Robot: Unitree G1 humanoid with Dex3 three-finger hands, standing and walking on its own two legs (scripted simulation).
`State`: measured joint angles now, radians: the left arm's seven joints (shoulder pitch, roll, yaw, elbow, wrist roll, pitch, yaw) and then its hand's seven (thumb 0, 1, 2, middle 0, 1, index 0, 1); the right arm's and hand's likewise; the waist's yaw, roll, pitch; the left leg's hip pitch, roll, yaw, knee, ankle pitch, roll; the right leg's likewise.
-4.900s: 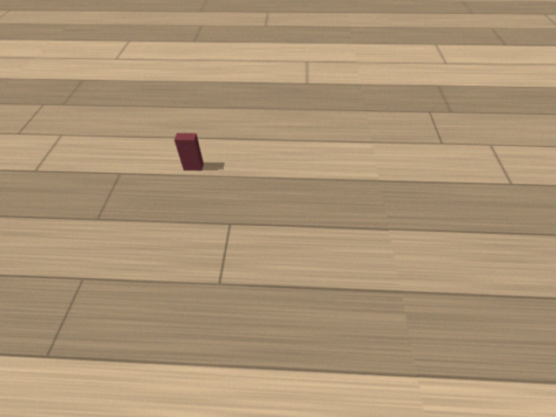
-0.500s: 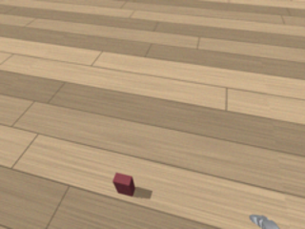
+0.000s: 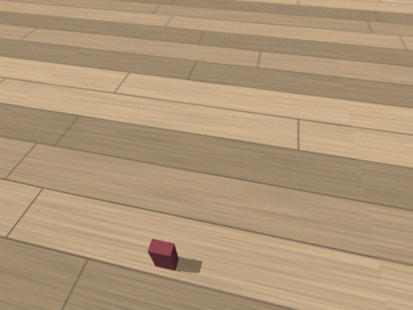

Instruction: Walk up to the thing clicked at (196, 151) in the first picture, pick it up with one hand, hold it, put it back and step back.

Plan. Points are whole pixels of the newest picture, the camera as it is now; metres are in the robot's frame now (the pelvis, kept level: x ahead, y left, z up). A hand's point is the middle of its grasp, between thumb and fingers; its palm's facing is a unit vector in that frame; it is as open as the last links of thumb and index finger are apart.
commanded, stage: walk up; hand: left
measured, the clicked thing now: (164, 255) +0.45 +0.21 -0.68
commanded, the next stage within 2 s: stand in 0.26 s
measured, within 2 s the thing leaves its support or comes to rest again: neither
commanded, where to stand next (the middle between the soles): +0.10 -0.01 m, yaw -1 degrees
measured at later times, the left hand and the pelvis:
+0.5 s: hand out of the picture +0.10 +0.25 -0.16, palm faces -0.02 -0.94 -0.34, open 7.4 cm; pelvis +0.02 -0.01 +0.00, yaw +0 degrees
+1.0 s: hand out of the picture +0.10 +0.24 -0.15, palm faces -0.02 -0.94 -0.35, open 7.4 cm; pelvis +0.03 -0.01 +0.00, yaw +0 degrees
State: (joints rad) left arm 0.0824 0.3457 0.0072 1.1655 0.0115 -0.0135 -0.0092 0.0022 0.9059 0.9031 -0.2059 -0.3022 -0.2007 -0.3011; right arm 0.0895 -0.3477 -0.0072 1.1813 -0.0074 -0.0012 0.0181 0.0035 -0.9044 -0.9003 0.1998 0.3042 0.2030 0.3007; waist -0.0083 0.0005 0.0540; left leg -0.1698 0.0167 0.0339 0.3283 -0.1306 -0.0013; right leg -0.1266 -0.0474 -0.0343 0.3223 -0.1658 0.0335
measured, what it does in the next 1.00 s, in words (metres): stands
